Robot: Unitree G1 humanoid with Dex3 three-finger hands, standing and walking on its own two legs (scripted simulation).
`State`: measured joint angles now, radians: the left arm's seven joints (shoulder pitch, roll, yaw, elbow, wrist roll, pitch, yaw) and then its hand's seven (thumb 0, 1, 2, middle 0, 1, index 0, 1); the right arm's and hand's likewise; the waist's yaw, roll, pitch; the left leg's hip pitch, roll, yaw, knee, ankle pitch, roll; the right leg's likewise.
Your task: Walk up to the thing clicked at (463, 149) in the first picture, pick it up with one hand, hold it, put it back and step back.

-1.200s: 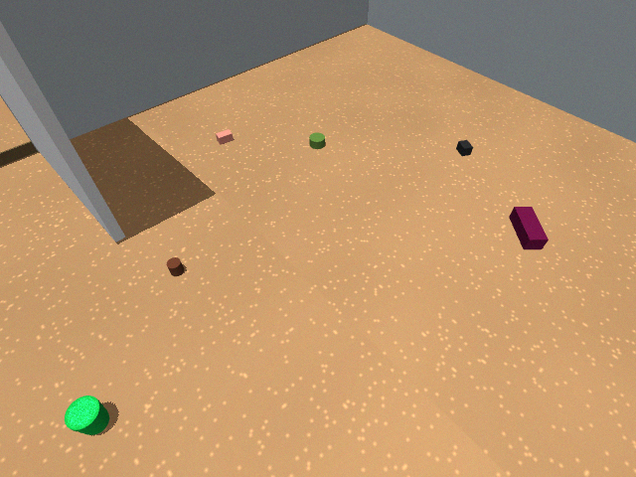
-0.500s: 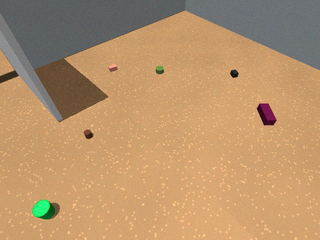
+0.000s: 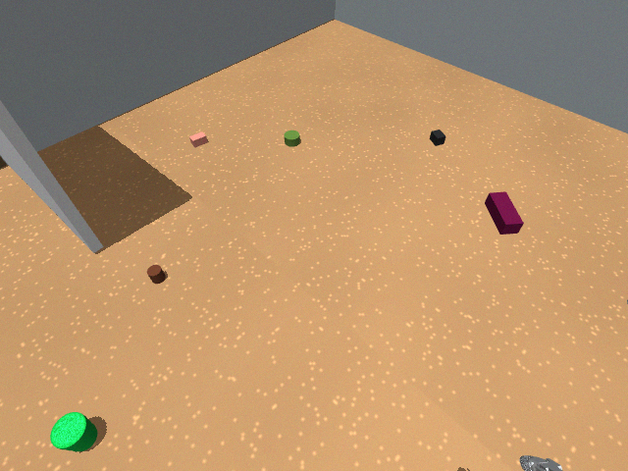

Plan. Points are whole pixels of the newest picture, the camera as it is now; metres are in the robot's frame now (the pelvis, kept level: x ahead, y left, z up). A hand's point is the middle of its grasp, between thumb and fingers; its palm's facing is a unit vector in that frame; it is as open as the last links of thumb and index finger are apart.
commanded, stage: walk up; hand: left
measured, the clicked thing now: (437, 137) +1.72 -0.57 -0.75
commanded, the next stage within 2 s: none
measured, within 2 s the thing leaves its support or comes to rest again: neither
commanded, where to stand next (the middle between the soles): +1.32 -0.33 m, yaw -65 degrees
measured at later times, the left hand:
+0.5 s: hand (226, 379) +0.27 +0.16 -0.14, palm faces -0.27 -0.89 -0.38, open 7.4 cm
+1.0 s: hand (302, 175) +0.73 +0.06 -0.13, palm faces -0.63 -0.66 -0.41, open 7.4 cm
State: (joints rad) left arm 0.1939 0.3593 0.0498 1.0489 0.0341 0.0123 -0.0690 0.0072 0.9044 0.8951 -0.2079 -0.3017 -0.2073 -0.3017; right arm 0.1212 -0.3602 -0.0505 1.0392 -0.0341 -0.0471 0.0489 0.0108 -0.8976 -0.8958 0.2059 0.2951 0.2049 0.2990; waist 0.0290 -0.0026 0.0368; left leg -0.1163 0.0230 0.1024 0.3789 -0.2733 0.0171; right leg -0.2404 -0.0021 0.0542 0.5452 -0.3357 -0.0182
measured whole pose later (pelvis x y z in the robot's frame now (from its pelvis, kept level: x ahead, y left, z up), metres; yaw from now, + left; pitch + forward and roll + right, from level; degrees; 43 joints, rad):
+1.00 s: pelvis +0.45 -0.09 +0.00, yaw -38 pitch -1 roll +0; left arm 0.21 0.47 0.06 0.91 -0.03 -0.04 -0.04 0.01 0.91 0.90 -0.21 -0.30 -0.21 -0.30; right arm 0.41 -0.41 -0.10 0.87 -0.03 -0.07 0.07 0.01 -0.90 -0.90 0.20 0.29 0.20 0.30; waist -0.10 -0.01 0.04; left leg -0.08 -0.01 0.23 0.36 -0.27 0.07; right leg -0.56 -0.04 0.03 0.88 -0.17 -0.01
